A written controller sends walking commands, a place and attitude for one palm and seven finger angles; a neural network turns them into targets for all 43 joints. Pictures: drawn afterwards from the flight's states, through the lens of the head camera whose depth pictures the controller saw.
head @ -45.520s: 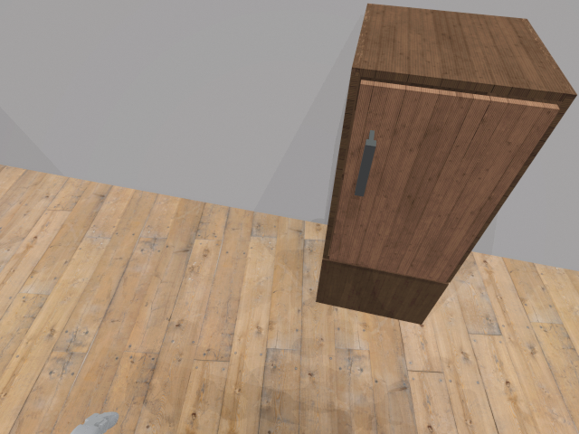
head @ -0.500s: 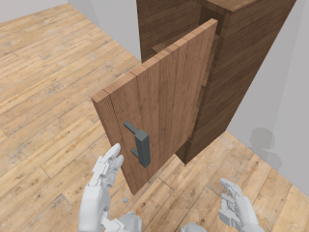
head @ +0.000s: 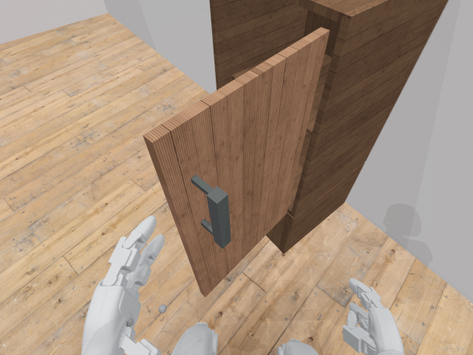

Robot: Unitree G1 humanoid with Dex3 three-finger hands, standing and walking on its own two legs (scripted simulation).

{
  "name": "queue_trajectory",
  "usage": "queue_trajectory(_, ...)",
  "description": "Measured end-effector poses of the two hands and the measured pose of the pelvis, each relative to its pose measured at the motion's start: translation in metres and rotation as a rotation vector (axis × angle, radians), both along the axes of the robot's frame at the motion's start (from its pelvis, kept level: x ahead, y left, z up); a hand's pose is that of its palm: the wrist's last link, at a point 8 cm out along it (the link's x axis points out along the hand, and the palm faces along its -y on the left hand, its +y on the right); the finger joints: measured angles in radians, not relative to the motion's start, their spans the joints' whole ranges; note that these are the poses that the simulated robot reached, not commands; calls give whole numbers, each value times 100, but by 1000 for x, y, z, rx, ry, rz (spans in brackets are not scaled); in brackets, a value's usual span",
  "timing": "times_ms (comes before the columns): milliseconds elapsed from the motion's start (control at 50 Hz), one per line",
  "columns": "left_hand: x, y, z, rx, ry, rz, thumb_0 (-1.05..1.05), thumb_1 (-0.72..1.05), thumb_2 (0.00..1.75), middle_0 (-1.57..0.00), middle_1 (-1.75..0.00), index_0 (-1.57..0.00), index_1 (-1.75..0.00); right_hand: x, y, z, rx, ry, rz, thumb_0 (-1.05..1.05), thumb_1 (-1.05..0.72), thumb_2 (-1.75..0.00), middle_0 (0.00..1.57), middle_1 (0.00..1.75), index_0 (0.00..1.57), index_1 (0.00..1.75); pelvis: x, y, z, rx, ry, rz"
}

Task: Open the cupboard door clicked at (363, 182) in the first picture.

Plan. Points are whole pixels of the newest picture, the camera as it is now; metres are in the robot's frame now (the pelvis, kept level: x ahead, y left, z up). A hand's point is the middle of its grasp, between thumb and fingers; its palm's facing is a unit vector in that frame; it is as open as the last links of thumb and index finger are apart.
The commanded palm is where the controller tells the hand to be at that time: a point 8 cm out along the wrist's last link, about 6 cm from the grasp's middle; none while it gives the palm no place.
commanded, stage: draw the hand back to the body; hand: left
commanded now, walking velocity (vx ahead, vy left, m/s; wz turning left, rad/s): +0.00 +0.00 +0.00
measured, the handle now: (211, 213) +0.33 +0.07 +0.08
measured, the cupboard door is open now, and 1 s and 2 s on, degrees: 97 97 97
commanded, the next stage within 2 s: step back with the hand held close in 1.44 s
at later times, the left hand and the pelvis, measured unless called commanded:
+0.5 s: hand (83, 278) +0.19 +0.18 +0.16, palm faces +0.11 -0.96 -0.27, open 15.4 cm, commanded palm +0.16 +0.24 +0.18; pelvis +0.02 +0.02 +0.05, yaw -1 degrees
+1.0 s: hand out of the picture +0.23 +0.27 +0.25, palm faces +0.39 -0.82 -0.41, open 9.8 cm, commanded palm +0.18 +0.31 +0.27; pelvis +0.04 +0.02 +0.09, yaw -1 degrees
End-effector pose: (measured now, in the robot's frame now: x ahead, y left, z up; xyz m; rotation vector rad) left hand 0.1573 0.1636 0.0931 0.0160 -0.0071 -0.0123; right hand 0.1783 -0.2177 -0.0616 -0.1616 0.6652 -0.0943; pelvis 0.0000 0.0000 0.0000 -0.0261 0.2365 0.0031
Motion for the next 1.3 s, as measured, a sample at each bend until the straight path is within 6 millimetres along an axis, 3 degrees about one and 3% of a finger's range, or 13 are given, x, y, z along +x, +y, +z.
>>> queue_trajectory(100, -3, 16, 27, 28, -24, 29, -2, -50, 30, -16, -30, -15, -30, -6, 6, 14, 22, -14, -20, 1, -91, -90, 20, 30, 20, 30, 1, 3, 13, -4, -39, 0)
queue_trajectory(280, 0, 32, 43, 30, 10, 10, -2, -50, 30, -15, -30, -15, -30, -7, 7, 40, -10, -57, -25, 1, -91, -90, 20, 30, 20, 30, 6, 9, 30, -11, -79, 3)
queue_trajectory(380, 4, 46, 63, 53, -30, 25, -2, -47, 32, -16, -30, -15, -30, -2, 8, 49, -13, -77, -31, 1, -91, -90, 20, 30, 20, 30, 11, 12, 37, -14, -96, 3)
queue_trajectory(440, 5, 58, 75, 175, -2, 75, -2, -42, 34, -16, -30, -15, -30, 1, 10, 54, -21, -66, -47, 1, -91, -90, 20, 30, 20, 30, 16, 14, 44, -7, -109, -8)
queue_trajectory(600, 4, 84, 94, 315, 90, 209, -1, -19, 44, -17, -30, -16, -30, 10, 23, 68, -21, -60, -50, 1, -91, -90, 20, 30, 20, 30, 25, 22, 64, -3, -158, -14)
queue_trajectory(820, 20, 118, 142, 399, -32, 331, -1, 18, 60, -19, -30, -18, -30, 20, 34, 81, -20, -66, -11, 1, -91, -90, 20, 30, 20, 30, 35, 27, 82, 5, -222, -16)
queue_trajectory(1100, 31, 149, 193, 470, -176, 457, 0, 66, 80, -21, -30, -20, -30, 27, 21, 89, -34, -39, 2, 1, -91, -90, 20, 30, 20, 30, 39, 20, 97, 14, -276, -27)
queue_trajectory(1180, 32, 149, 195, 454, -178, 476, 0, 77, 85, -21, -30, -20, -30, 27, 14, 88, -32, -26, -1, 1, -91, -90, 20, 30, 20, 30, 37, 18, 100, 16, -286, -29)
queue_trajectory(1300, 34, 135, 176, 411, -101, 435, 1, 86, 89, -21, -30, -20, -30, 24, 4, 88, -41, -3, -15, 1, -91, -90, 20, 30, 20, 30, 38, 12, 102, 19, -291, -33)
